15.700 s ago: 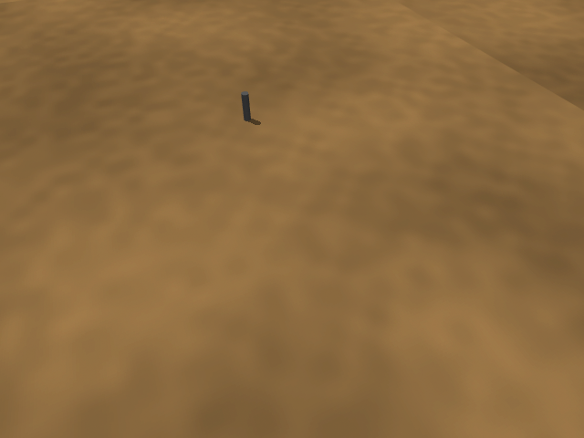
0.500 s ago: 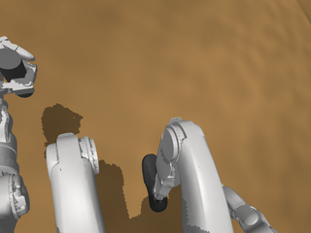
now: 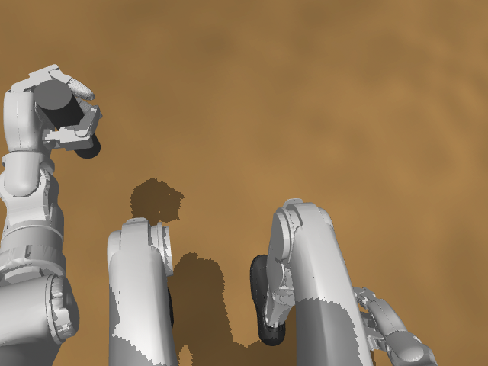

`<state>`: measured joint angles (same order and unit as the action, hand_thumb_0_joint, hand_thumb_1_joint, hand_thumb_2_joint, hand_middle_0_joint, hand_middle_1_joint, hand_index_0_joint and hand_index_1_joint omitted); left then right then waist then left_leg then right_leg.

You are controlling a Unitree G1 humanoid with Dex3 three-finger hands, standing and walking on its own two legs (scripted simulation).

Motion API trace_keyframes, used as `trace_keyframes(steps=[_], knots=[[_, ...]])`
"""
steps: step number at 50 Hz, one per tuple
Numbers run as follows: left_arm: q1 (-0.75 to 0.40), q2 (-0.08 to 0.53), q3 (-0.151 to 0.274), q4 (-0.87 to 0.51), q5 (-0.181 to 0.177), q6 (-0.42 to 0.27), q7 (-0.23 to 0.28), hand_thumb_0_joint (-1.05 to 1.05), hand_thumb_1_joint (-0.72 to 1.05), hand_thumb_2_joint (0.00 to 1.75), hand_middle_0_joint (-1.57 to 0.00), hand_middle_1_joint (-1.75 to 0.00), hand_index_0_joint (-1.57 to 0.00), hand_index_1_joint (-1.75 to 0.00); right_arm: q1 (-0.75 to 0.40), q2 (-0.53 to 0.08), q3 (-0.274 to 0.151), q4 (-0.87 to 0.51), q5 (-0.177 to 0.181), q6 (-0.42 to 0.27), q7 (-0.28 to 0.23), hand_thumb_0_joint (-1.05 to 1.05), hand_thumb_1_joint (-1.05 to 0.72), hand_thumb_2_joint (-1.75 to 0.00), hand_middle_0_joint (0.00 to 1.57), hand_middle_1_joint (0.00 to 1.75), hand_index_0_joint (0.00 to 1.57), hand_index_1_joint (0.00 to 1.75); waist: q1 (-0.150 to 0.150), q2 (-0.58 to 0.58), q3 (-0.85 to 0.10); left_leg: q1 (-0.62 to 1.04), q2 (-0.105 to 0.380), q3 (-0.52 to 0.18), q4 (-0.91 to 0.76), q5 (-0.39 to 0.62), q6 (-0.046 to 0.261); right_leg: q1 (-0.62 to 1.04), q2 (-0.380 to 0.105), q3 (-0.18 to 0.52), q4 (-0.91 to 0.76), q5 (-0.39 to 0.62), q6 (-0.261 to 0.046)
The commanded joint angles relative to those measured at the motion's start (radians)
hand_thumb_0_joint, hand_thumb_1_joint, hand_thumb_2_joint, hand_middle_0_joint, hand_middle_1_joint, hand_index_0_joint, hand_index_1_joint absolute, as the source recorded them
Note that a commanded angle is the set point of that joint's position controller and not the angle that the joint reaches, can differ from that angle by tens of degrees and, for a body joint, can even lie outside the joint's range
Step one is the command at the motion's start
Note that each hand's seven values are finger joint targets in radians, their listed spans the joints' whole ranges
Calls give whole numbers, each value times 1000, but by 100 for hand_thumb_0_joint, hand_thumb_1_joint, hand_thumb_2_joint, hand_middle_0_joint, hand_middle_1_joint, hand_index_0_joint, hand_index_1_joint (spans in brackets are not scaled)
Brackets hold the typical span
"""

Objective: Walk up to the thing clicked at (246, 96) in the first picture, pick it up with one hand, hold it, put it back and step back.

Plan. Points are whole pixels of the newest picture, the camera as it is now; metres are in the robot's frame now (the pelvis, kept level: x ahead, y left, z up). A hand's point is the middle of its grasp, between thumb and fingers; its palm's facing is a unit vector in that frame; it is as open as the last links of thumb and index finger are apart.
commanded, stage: settle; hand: left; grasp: from the side
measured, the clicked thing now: (73, 125) +0.47 +0.24 -0.08
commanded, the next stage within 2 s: lift in 0.60 s
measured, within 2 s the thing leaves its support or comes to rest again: neither
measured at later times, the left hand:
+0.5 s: hand (71, 110) +0.46 +0.22 -0.01, palm faces +0.07 -1.00 -0.06, open 5.4 cm
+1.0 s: hand (65, 104) +0.45 +0.21 +0.02, palm faces +0.05 -1.00 -0.05, open 5.4 cm
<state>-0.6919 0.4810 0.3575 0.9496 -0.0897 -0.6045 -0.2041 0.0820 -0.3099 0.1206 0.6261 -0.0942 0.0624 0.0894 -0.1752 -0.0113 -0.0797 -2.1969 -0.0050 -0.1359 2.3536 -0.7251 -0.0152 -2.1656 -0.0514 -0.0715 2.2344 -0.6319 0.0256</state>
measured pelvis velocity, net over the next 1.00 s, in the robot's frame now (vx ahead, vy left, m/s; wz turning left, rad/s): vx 0.00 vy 0.00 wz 0.05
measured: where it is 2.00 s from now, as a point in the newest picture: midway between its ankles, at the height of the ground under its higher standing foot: (216, 330)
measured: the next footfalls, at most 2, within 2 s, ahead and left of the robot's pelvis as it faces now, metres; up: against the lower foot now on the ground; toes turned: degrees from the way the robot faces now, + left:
none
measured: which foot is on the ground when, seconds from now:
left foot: down 0.00-1.00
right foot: down 0.00-1.00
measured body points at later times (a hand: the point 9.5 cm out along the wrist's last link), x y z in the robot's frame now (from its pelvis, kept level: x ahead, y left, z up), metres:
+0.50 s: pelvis +0.00 +0.00 +0.02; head +0.20 +0.06 +0.42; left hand +0.45 +0.27 -0.01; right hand +0.12 -0.27 -0.10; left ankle +0.07 +0.12 -0.32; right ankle +0.11 -0.13 -0.32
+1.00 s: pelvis +0.00 +0.00 +0.04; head +0.19 +0.05 +0.44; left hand +0.45 +0.27 +0.03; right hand +0.11 -0.27 -0.08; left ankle +0.07 +0.12 -0.32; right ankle +0.11 -0.13 -0.32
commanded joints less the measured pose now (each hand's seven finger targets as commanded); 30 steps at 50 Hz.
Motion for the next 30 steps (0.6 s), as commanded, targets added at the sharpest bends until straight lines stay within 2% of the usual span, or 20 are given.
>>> trace_keyframes(steps=[1,2,6,14,15,16,17,18,19,20,22,23,24,25,26,27,28,29,30], knots=[[-301,193,55,-221,-31,-79,17,0,51,129,-138,-143,-137,-144,138,-213,-93,-52,5,-12,-27,0,-89,-90,20,30,20,30,14,201,-694,407,-7,82,-315,177,35,445,40,-27,-227,172,-56],[-355,200,46,-266,-26,-86,17,0,50,130,-139,-144,-138,-146,155,-207,-92,-40,0,-14,-28,0,-90,-90,20,30,20,30,4,215,-706,404,-8,85,-316,176,34,463,42,-25,-227,174,-56],[-342,168,25,-212,-17,-83,10,0,47,131,-141,-145,-140,-147,141,-205,-102,-38,3,-25,-31,0,-90,-90,20,30,20,30,-6,195,-663,406,-7,87,-335,144,38,431,39,-23,-245,141,-58],[-383,174,35,-239,-15,-80,15,0,51,133,-141,-145,-139,-147,156,-198,-110,-29,5,-31,-35,0,-89,-90,20,30,20,30,9,217,-714,466,-11,88,-360,170,32,434,34,-18,-248,154,-62],[-361,150,33,-195,-15,-75,17,0,52,134,-142,-146,-140,-148,157,-193,-111,-27,3,-33,-34,0,-89,-90,20,30,20,30,7,198,-698,452,-12,92,-358,169,34,442,34,-16,-254,153,-60],[-386,171,48,-221,-18,-79,20,0,51,134,-142,-146,-141,-148,158,-197,-115,-29,6,-33,-35,0,-89,-90,20,30,20,30,10,185,-704,450,-12,90,-360,158,36,436,35,-16,-259,143,-60],[-368,151,40,-182,-20,-76,20,0,53,135,-142,-146,-140,-148,152,-193,-113,-26,7,-36,-35,0,-89,-90,20,30,20,30,9,194,-678,446,-14,94,-364,143,37,424,33,-15,-262,129,-60],[-336,109,12,-135,-20,-71,16,0,53,135,-143,-146,-141,-148,150,-192,-114,-38,9,-38,-34,0,-90,-90,20,30,20,30,-9,171,-654,420,-15,91,-373,124,39,429,32,-19,-271,117,-59],[-390,159,43,-209,-16,-84,20,0,54,135,-142,-146,-141,-148,161,-194,-119,-29,8,-38,-35,0,-89,-90,20,30,20,30,9,177,-681,436,-14,93,-374,123,38,428,34,-16,-273,116,-59],[-348,160,39,-144,-3,-77,20,0,55,135,-141,-145,-140,-147,155,-199,-122,-26,8,-37,-36,0,-89,-90,20,30,20,30,10,193,-670,455,-15,93,-380,127,36,413,30,-14,-272,117,-60],[-381,151,21,-182,2,-83,16,0,57,134,-141,-145,-140,-147,164,-194,-121,-24,8,-37,-34,0,-89,-90,20,30,20,30,7,209,-693,479,-15,92,-388,145,34,421,31,-16,-265,130,-63],[-418,177,36,-223,5,-89,19,0,55,135,-143,-146,-141,-148,171,-193,-126,-21,9,-36,-35,0,-89,-90,20,30,20,30,10,207,-709,479,-15,93,-388,142,34,419,31,-14,-267,125,-64],[-382,155,35,-184,1,-84,20,0,55,136,-142,-147,-141,-148,176,-189,-121,-17,7,-36,-34,0,-89,-90,20,30,20,30,14,205,-714,489,-16,97,-386,166,32,439,31,-12,-268,143,-63],[-409,166,38,-216,1,-86,19,0,56,136,-142,-145,-140,-147,178,-189,-122,-17,7,-37,-34,0,-89,-90,20,30,20,30,13,210,-723,486,-16,97,-389,168,33,441,30,-12,-266,146,-63],[-366,135,31,-147,-3,-75,19,0,54,136,-141,-146,-140,-148,179,-189,-124,-17,7,-39,-34,0,-89,-90,20,30,20,30,9,190,-720,493,-17,99,-382,175,34,440,31,-10,-271,153,-62],[-412,139,21,-191,-2,-78,18,0,55,136,-140,-145,-139,-147,181,-187,-123,-16,8,-41,-34,0,-89,-90,20,30,20,30,2,200,-722,484,-16,98,-386,172,34,438,30,-10,-271,152,-63],[-387,132,27,-149,-5,-75,19,0,57,135,-140,-144,-138,-146,177,-192,-122,-17,12,-41,-35,0,-89,-90,20,30,20,30,7,202,-703,496,-16,91,-399,171,32,420,27,-13,-270,149,-64],[-411,164,41,-187,-1,-78,23,0,55,135,-140,-143,-138,-146,178,-192,-128,-14,12,-42,-37,0,-89,-90,20,30,20,30,12,210,-709,498,-15,92,-400,155,32,409,29,-11,-272,134,-65],[-418,155,33,-178,-1,-80,24,0,58,136,-140,-144,-138,-146,180,-189,-123,-10,10,-39,-37,0,-89,-90,20,30,20,30,12,225,-701,506,-17,91,-403,153,30,407,26,-11,-272,135,-66]])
